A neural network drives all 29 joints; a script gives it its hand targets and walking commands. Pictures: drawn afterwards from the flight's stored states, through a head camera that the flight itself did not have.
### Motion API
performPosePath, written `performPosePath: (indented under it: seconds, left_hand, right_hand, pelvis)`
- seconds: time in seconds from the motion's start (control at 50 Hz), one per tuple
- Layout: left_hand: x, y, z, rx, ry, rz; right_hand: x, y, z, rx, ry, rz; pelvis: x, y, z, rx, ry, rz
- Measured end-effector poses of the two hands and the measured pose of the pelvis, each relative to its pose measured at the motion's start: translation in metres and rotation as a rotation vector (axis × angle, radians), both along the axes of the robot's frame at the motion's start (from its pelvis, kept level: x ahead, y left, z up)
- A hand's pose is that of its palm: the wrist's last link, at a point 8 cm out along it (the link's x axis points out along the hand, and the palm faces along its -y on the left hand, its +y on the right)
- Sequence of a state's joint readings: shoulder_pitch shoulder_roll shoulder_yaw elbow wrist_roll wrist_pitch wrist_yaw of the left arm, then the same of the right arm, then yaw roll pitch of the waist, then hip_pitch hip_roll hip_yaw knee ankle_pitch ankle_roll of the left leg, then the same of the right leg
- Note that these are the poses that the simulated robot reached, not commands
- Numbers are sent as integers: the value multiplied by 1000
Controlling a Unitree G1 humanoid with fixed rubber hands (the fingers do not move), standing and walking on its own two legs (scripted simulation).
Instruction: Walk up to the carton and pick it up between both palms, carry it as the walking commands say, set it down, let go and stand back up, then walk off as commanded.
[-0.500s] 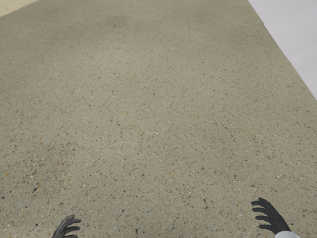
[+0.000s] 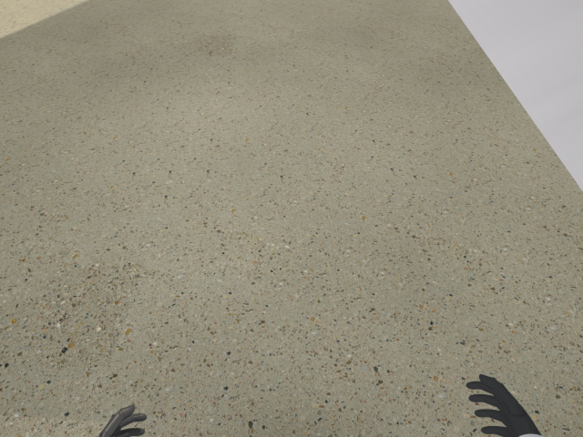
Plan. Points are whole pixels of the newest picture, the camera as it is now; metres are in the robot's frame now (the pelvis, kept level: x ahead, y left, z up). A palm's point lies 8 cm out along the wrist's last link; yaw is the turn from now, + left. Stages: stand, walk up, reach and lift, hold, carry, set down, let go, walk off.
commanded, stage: stand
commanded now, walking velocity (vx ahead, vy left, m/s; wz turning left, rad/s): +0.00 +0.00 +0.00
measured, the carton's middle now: out of the picture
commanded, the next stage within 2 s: walk up in 0.84 s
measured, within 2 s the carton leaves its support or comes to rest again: neither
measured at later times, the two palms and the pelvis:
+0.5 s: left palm out of the picture +0.10 +0.28 -0.10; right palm out of the picture +0.12 -0.29 -0.08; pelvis +0.00 +0.00 +0.00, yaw +0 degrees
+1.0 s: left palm out of the picture +0.08 +0.28 -0.10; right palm out of the picture +0.09 -0.30 -0.08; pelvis -0.02 +0.00 +0.01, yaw +0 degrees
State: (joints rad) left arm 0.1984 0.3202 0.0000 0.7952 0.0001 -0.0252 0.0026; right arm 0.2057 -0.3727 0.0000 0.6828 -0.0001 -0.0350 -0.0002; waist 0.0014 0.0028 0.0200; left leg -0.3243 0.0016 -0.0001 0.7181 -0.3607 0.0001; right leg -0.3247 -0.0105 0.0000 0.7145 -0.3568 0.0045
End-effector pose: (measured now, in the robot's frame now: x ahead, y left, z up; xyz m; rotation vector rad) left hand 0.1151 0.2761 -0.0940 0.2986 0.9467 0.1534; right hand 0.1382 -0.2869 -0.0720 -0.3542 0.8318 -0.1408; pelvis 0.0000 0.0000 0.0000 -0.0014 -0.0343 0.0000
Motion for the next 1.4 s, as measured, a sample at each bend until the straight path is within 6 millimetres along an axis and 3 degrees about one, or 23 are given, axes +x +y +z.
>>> performPosePath:
  seconds: [0.52,1.14,1.2,1.28,1.4]
  left_hand:
    - [-15,2,-1,5,49,8]
    - [-45,0,-3,2,124,38]
    - [-53,-3,-1,6,112,69]
    - [-82,0,-1,3,120,153]
    - [-123,19,-2,1,133,261]
  right_hand:
    - [-18,-4,-4,0,54,-22]
    - [-53,-9,-14,9,175,-59]
    - [-50,-8,-19,22,201,-38]
    - [-37,3,-21,21,228,33]
    - [-21,36,-23,29,240,143]
  pelvis:
    - [-5,-1,5,1,9,0]
    - [-20,-6,10,3,11,11]
    - [-23,-13,9,-1,10,39]
    - [-30,-15,9,2,13,106]
    - [-39,0,9,-2,22,189]
